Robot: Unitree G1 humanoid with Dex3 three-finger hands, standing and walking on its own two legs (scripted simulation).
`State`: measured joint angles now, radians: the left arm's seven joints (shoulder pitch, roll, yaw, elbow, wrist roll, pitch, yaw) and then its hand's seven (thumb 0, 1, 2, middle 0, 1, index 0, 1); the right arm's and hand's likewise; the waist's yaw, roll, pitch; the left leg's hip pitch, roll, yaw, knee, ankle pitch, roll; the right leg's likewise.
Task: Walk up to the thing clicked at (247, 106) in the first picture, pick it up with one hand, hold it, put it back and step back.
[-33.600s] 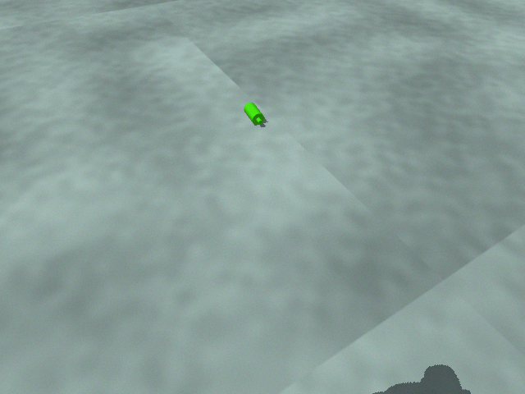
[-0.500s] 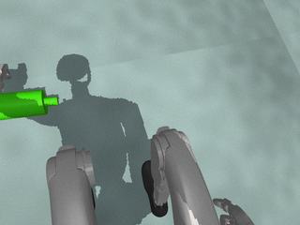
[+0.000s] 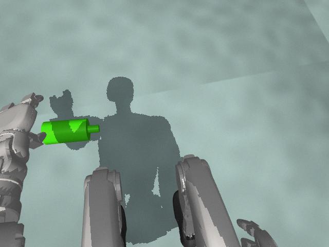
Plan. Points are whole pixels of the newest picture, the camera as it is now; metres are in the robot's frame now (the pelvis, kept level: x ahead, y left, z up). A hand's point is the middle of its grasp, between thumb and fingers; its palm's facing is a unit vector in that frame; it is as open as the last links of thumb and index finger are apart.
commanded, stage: home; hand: left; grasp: from above
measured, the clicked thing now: (73, 130) +0.49 +0.28 -0.38
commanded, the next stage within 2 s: none
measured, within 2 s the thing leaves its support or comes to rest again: neither
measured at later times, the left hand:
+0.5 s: hand (9, 196) +0.26 +0.22 +0.09, palm faces -0.02 -0.92 -0.40, open 7.4 cm
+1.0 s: hand out of the picture +0.23 +0.19 +0.25, palm faces +0.16 -0.97 -0.20, open 7.4 cm
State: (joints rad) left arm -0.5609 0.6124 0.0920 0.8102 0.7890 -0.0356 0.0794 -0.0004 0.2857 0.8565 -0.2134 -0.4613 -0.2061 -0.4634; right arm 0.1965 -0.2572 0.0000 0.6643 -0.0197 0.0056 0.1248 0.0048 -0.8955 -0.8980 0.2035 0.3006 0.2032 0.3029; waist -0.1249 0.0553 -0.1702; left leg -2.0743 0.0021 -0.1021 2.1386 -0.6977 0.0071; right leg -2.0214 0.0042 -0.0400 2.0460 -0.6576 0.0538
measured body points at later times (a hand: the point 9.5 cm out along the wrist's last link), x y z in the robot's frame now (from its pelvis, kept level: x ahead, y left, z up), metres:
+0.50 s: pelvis +0.02 -0.01 +0.18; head +0.14 +0.03 +0.61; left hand +0.26 +0.27 +0.11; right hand +0.25 -0.22 +0.09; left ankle +0.07 +0.12 -0.39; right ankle +0.10 -0.14 -0.39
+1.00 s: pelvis +0.09 +0.00 +0.29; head +0.10 +0.01 +0.74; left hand +0.22 +0.24 +0.27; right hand +0.27 -0.23 +0.23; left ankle +0.07 +0.12 -0.39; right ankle +0.10 -0.14 -0.39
